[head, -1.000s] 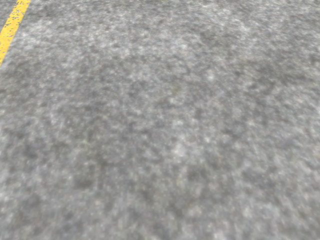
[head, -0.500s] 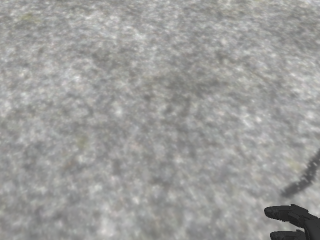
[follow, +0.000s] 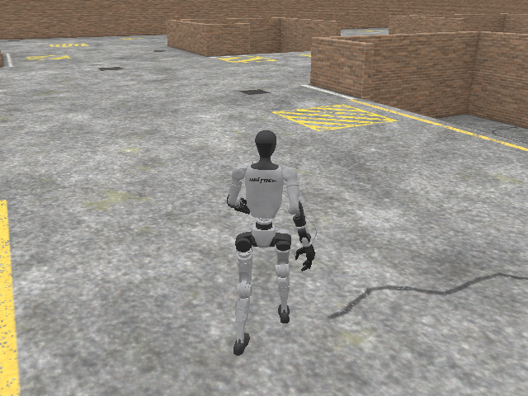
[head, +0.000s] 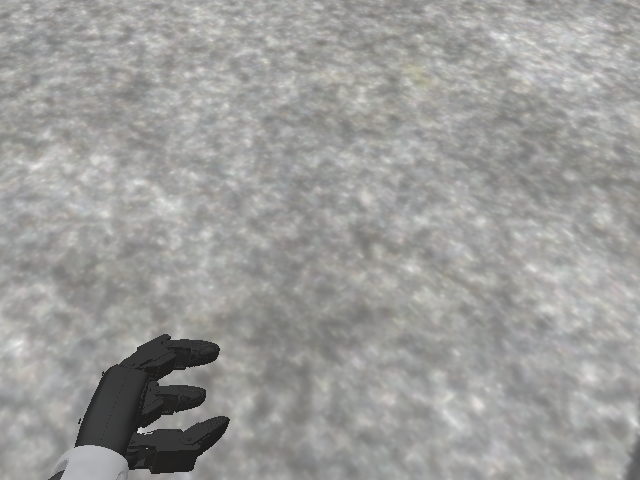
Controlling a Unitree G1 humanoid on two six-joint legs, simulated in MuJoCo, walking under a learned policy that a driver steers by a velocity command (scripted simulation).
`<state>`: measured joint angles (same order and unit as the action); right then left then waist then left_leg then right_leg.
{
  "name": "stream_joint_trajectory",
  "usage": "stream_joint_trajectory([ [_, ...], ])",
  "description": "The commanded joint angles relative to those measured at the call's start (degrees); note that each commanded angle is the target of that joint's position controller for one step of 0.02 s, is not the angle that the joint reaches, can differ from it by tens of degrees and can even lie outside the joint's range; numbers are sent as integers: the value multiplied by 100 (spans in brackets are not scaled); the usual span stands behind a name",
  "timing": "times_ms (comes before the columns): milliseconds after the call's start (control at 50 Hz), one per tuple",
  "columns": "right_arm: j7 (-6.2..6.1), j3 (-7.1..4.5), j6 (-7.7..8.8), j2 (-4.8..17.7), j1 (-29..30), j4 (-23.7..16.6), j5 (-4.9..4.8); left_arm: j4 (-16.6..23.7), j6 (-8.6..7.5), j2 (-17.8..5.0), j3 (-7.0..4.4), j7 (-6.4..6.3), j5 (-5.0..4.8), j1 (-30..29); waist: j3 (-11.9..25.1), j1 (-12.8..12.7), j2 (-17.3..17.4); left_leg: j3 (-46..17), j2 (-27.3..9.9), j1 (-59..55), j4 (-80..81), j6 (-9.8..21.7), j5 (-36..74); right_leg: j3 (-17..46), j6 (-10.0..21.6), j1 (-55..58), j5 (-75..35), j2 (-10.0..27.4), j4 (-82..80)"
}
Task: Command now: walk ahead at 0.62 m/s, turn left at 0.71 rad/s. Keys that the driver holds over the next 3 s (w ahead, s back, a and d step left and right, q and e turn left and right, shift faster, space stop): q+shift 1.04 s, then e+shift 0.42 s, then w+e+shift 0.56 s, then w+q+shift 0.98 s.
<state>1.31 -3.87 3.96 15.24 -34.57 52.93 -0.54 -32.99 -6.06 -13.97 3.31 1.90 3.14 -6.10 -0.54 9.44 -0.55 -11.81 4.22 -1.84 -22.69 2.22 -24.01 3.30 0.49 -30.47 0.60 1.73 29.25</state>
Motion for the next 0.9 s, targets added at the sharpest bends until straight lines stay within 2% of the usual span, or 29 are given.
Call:
stream_joint_trajectory([
  [20,-71,-193,122,721,674,-689,-172,-279,-105,-1406,-572,-316,179,2635,1407,-1723,-219,48,-13,2847,-3431,11,2087,1004,353,4578,-1293,1457,-22],
  [40,-242,-58,19,224,-80,-887,-351,-278,-6,-1683,-676,-271,168,2939,2658,-1376,-1319,632,260,3677,-5295,-86,-1373,2793,1048,5602,-3323,3363,245],
  [60,-312,-170,-128,807,218,-867,-70,-280,98,-1360,-697,-263,-54,2672,2485,-1344,-746,746,-159,3981,-5616,-37,-762,2809,1131,5008,-3157,2828,148],
  [80,-284,-199,-194,776,754,-908,27,-267,89,-770,-546,-263,-93,2292,1577,-1273,-596,832,-331,4224,-5405,-75,-370,1784,967,4297,-3355,2411,17],
  [100,-213,-206,-236,699,1039,-957,99,-337,81,-506,-476,-255,-94,2109,1000,-1197,-617,906,-464,4363,-5189,-139,-147,1175,817,3799,-3372,2051,-178],
  [120,-127,-207,-330,614,1165,-1003,145,-381,88,-473,-478,-290,-112,1997,775,-1099,-837,916,-561,4351,-5052,-211,-43,818,790,3459,-3121,1882,-405],
  [140,-52,-207,-433,488,1223,-1058,196,-488,78,-469,-479,-308,-160,2071,474,-990,-908,943,-601,4159,-4896,-246,4,495,707,2947,-3267,1775,-553],
  [180,31,-160,-555,271,1461,-1258,187,-575,59,-563,-552,-319,-217,2009,400,-804,-844,1037,-606,4125,-4600,-271,207,137,797,2653,-3218,1805,-781],
  [220,126,-104,-602,189,1882,-1532,251,-596,56,-589,-584,-347,-268,1745,250,-690,-778,1145,-697,4076,-3805,-243,788,-352,776,2369,-2976,1779,-1008],
  [260,230,-27,-595,136,2069,-1660,231,-612,57,-648,-623,-343,-291,1434,236,-584,-847,1378,-660,3188,-2546,-130,1905,-1113,504,1865,-2367,1421,-1053],
  [320,302,-42,-626,336,2179,-1692,223,-678,86,-892,-748,-319,-345,1559,256,-585,-638,1806,-383,2277,-1708,76,2282,-1546,275,1800,-2374,1402,-540],
  [360,255,-114,-624,576,1987,-1688,283,-691,157,-1078,-835,-295,-421,1794,404,-518,-482,1935,-122,1831,-1452,320,1901,-1620,198,2009,-2895,1467,419],
  [380,198,-172,-579,696,1593,-1599,322,-676,235,-1147,-865,-272,-450,1869,607,-354,-344,1928,41,1343,-1193,491,1829,-1653,141,1963,-2748,1443,1340],
  [400,94,-258,-502,878,1036,-1434,387,-634,300,-1112,-849,-240,-437,1945,830,-80,45,1619,43,528,-722,701,2159,-1645,-41,1439,-1570,1254,2688],
  [420,-39,-357,-481,1483,1435,-1553,296,-576,379,-601,-727,-177,-233,2566,721,-645,1293,-17,-1267,-84,-804,1007,5409,-1740,-303,148,3571,511,4315],
  [440,-18,-477,-517,1993,1349,-1870,85,-381,565,-784,-747,-215,-103,2970,1552,-707,1136,-2274,-2360,-753,-789,2013,7318,-709,-576,-607,4413,-107,5604],
  [460,-40,-549,-585,1993,1419,-1987,-24,-334,657,-912,-736,-297,-69,2844,2022,-519,737,-2542,-2501,-935,-213,2362,5748,-34,-588,-922,3903,2,5660],
  [480,-96,-483,-652,1706,1778,-2027,41,-257,673,-970,-700,-355,-100,2395,1450,-549,579,-2430,-2254,-216,205,2221,3576,101,-514,-1028,3428,90,5252],
  [500,-125,-379,-691,1340,2162,-2009,78,-232,668,-1034,-720,-382,-99,1999,722,-724,331,-1905,-1739,573,458,1806,2626,166,-466,-880,2946,248,4548],
  [520,-144,-307,-697,1140,2392,-1974,82,-258,695,-1032,-728,-390,-83,1986,390,-931,425,-1531,-1360,1148,495,1508,2621,140,-443,-523,2732,268,3981],
  [560,-110,-283,-677,1063,2416,-1929,108,-388,816,-965,-713,-376,-77,2142,408,-1027,274,-1143,-1044,1651,390,1263,3158,25,-423,117,2542,117,3386],
  [600,-56,-346,-655,1195,2306,-1852,154,-369,846,-766,-656,-359,-135,2041,604,-990,123,-1205,-929,1668,298,1219,3190,58,-410,315,2480,-48,2876],
  [700,-11,-431,-719,1269,2292,-1842,190,-204,828,-699,-627,-357,-193,1496,531,-810,496,-1939,-774,1859,524,1007,1127,265,-282,427,2007,-357,2003],
  [760,25,-453,-749,1255,2318,-1836,214,-197,771,-722,-631,-369,-255,1390,423,-761,731,-2259,-643,1978,498,821,865,287,-179,853,2019,-588,1312],
  [820,28,-433,-732,1167,2545,-1854,129,-330,683,-795,-673,-473,-279,1860,344,-1064,901,-2416,-343,2534,347,346,542,270,-19,2104,1655,-667,-312],
  [840,0,-369,-693,947,2386,-1844,60,-343,649,-1104,-754,-551,-237,1951,357,-1066,384,-2023,77,2984,-60,-7,-429,758,130,2679,1890,-12,-1219],
  [860,-44,-313,-666,653,2301,-2007,-54,-201,663,-1775,-884,-560,-142,1861,537,-1006,-1012,-593,889,3772,-1646,-369,-1051,2528,714,3015,2972,1698,-1902],
  [880,-76,-415,-632,1106,2218,-1871,230,-111,693,-1707,-876,-516,-74,1304,178,-886,-940,238,747,3901,-3062,-464,-612,2848,1113,2161,2661,2142,-2125],
  [900,-38,-486,-638,1319,2267,-1795,293,-51,716,-1195,-746,-500,-103,1158,113,-793,-534,334,326,3510,-3720,-475,-227,2146,1132,1734,1922,1859,-1860],
])
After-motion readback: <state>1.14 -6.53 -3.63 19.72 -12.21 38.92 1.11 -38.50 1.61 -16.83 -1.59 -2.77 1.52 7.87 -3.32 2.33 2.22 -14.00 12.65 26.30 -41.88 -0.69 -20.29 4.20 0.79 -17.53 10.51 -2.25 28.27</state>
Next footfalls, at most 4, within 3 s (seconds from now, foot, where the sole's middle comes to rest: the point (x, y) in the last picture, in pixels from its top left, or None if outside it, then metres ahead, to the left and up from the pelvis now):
0.02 right None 0.19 -0.14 -0.76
0.42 left None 0.36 0.12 -0.76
0.84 right None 0.46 -0.04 -0.76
1.24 left None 0.23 0.04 -0.76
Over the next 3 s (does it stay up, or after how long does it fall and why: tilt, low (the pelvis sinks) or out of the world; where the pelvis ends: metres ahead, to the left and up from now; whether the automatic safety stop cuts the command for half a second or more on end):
stays up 1.26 0.47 -0.02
